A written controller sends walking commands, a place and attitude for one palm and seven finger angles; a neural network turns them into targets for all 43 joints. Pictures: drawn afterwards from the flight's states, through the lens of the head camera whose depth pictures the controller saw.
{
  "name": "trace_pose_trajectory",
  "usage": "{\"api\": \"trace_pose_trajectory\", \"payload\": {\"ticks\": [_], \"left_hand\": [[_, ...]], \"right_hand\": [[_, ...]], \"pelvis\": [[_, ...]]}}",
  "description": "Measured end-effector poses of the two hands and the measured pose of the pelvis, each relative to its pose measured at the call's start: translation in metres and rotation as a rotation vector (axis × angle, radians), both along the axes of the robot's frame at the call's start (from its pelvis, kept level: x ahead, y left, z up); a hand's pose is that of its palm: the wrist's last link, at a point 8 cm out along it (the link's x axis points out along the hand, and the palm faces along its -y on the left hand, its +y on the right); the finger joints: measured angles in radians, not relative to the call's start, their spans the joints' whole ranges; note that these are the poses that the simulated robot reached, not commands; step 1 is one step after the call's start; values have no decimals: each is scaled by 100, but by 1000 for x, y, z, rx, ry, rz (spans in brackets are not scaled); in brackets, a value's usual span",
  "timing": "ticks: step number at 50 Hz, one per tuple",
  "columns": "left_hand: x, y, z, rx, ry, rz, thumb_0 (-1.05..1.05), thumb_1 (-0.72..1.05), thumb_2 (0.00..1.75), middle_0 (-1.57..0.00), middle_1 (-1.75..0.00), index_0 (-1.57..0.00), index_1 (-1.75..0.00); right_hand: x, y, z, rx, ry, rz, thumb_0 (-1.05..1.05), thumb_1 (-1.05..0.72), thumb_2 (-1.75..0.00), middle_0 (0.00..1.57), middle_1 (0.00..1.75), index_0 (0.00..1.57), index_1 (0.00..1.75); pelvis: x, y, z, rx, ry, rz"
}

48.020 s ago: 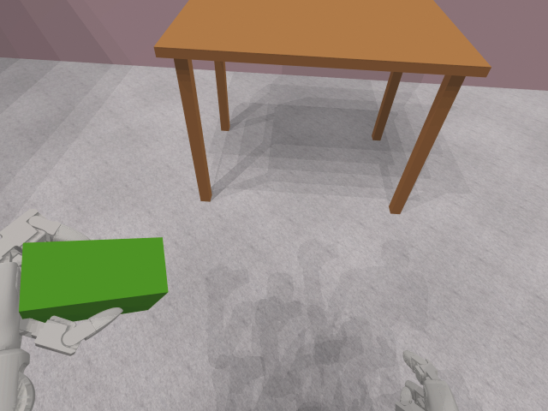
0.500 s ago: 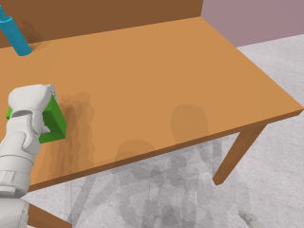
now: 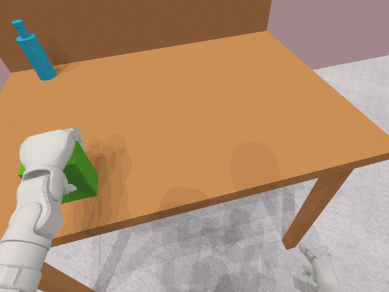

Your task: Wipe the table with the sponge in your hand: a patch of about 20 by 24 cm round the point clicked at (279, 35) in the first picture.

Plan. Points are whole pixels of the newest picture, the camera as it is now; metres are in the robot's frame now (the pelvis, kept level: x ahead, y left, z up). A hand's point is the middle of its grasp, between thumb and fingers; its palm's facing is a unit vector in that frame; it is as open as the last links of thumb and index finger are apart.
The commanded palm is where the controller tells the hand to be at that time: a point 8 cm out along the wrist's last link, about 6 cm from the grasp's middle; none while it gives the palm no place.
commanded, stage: wipe back along the first lane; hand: left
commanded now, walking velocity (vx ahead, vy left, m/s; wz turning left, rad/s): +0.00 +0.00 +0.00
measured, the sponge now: (68, 180) +0.30 +0.33 +0.05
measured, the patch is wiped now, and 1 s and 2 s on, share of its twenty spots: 1.00 1.00 1.00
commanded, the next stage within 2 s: lift the sponge slowly off the table in 0.20 s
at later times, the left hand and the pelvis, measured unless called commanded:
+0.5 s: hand (62, 181) +0.27 +0.30 +0.11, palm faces +0.05 -0.02 -1.00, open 10.1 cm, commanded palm +0.23 +0.30 +0.15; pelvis +0.00 +0.00 +0.00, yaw +0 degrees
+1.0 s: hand (61, 182) +0.26 +0.30 +0.11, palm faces +0.04 -0.03 -1.00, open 10.1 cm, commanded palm +0.23 +0.30 +0.18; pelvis -0.01 -0.01 +0.00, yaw +1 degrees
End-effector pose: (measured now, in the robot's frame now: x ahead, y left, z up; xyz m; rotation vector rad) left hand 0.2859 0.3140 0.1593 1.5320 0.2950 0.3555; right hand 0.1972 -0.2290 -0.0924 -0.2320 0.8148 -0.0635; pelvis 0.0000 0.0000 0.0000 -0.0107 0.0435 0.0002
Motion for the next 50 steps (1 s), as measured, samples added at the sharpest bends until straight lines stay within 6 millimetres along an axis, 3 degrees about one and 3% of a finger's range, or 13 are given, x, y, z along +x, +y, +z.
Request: {"api": "trace_pose_trajectory", "payload": {"ticks": [9, 18, 36, 50], "left_hand": [[-24, -11, -1, -8, -27, -5, 0, -49, 106, -69, -134, -71, -136], [-41, -17, -1, -17, -40, 4, 0, -49, 106, -69, -134, -71, -136], [-40, -21, 1, -24, 8, -11, -1, -49, 106, -69, -134, -71, -135], [-46, -25, 8, -22, -2, -24, -1, -50, 106, -70, -133, -72, -134]], "right_hand": [[22, 17, 9, 22, -54, 53, 1, -90, -90, 20, 30, 20, 30], [24, 26, 10, 35, -61, 79, 1, -90, -90, 20, 30, 20, 30], [9, 14, 7, 1, -39, 69, 2, -90, -90, 20, 30, 20, 30], [15, 10, 13, -3, -74, 81, 2, -90, -90, 20, 30, 20, 30]], "pelvis": [[2, 2, 0, -1, -19, 3], [0, 2, 0, -1, -36, -1], [-7, -6, 1, 4, -55, 1], [-12, -13, 2, 6, -70, 10]]}}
